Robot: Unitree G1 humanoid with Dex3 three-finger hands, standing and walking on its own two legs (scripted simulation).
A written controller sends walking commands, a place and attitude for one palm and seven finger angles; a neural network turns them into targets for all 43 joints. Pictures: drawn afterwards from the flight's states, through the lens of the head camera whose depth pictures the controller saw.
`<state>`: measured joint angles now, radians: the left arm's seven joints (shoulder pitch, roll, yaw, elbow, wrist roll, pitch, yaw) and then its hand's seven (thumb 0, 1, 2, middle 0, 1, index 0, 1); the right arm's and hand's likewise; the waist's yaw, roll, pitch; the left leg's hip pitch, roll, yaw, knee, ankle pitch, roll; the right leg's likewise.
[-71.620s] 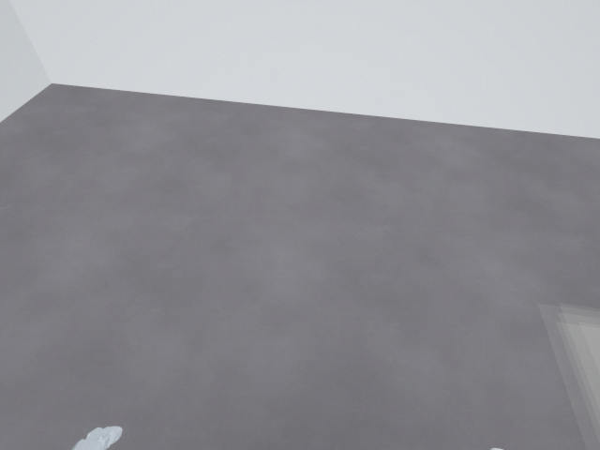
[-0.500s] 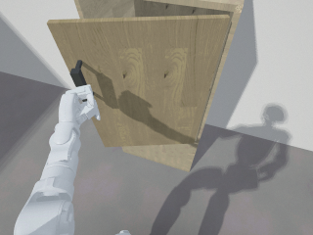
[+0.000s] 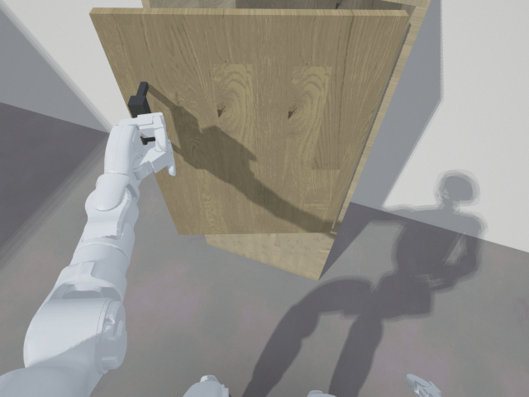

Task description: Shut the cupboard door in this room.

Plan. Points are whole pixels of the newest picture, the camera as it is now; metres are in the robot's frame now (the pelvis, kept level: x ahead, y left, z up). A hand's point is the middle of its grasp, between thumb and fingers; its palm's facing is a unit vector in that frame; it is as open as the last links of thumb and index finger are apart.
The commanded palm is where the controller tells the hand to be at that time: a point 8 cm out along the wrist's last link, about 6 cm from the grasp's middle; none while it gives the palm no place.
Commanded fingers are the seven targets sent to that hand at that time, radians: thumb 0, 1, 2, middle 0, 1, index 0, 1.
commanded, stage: push the door shut along its arc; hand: left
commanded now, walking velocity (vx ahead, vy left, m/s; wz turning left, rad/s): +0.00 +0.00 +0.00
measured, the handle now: (151, 126) +0.53 +0.19 +0.10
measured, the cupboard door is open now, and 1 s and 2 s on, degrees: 21 10 0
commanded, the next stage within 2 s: pull the fist back off the door in 1.48 s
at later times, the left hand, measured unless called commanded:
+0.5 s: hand (187, 131) +0.51 +0.13 +0.11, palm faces -0.17 -0.98 -0.02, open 3.1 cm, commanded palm +0.50 +0.17 +0.10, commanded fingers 0.00 0.90 0.90 -1.30 -1.50 -1.30 -1.50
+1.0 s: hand (212, 103) +0.57 +0.09 +0.11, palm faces -0.29 -0.96 -0.01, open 3.1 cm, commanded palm +0.58 +0.14 +0.10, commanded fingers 0.00 0.90 0.90 -1.30 -1.50 -1.30 -1.50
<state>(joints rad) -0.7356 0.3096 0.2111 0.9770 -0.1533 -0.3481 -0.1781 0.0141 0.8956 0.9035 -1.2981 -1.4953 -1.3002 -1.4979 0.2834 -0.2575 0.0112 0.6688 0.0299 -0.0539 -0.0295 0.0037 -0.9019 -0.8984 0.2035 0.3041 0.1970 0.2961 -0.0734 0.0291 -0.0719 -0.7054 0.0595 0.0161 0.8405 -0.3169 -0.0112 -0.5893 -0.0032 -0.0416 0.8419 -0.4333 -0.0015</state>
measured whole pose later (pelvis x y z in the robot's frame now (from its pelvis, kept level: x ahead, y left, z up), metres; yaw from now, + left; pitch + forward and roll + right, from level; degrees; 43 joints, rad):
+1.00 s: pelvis +0.00 +0.01 -0.03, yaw -2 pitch +23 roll -3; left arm -1.29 0.57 0.30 1.36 -0.04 -0.24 -0.36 0.01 0.90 0.90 -1.30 -1.50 -1.30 -1.50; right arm 0.42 -0.29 0.02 0.69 -0.01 -0.06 -0.01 0.00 -0.90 -0.90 0.20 0.30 0.20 0.30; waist -0.26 0.06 -0.09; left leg -1.06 0.09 0.00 1.03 -0.38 0.00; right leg -0.92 0.03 -0.04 0.99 -0.47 0.00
